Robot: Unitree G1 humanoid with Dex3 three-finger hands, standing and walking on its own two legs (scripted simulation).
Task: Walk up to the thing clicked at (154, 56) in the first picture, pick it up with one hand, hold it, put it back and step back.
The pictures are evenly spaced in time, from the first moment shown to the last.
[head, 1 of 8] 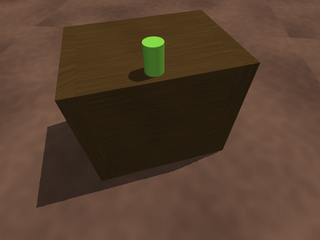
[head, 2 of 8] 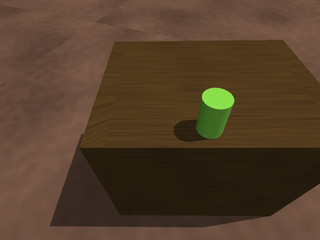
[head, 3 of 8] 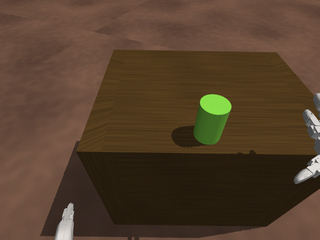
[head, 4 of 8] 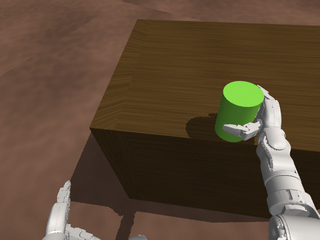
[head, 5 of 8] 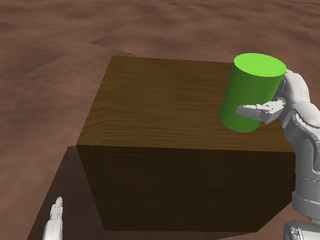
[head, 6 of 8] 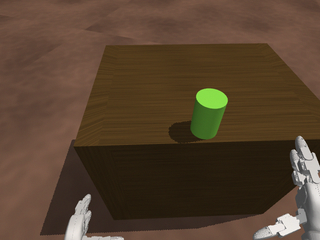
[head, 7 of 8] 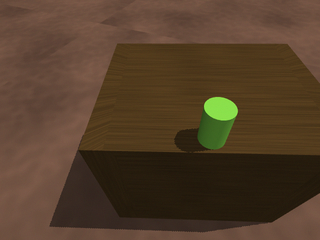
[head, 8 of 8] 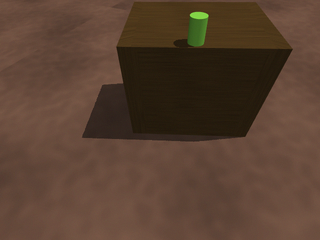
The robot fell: no
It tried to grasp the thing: yes
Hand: right
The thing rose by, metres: 0.22
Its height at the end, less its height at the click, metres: +0.00
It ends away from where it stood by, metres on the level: 0.02
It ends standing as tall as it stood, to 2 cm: yes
